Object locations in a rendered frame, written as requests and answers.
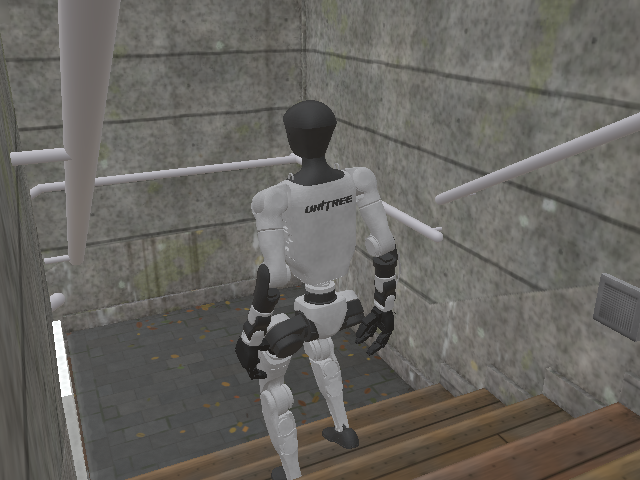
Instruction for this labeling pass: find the right robot foot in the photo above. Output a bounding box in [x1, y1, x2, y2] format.
[322, 424, 359, 449]

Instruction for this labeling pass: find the robot left upper arm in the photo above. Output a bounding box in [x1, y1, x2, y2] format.
[251, 182, 291, 288]

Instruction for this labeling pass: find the robot left forearm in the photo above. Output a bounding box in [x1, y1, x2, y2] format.
[241, 264, 280, 346]

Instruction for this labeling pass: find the robot left thigh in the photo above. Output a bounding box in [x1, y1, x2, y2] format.
[257, 313, 308, 416]

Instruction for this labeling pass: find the right robot hand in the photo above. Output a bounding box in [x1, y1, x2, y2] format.
[355, 306, 396, 356]

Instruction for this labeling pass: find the left robot hand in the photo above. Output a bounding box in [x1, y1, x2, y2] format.
[235, 336, 275, 380]

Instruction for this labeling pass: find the robot right upper arm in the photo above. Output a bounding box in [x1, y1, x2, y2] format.
[341, 167, 395, 257]

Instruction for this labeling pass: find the robot right forearm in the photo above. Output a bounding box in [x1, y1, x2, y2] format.
[373, 237, 398, 312]

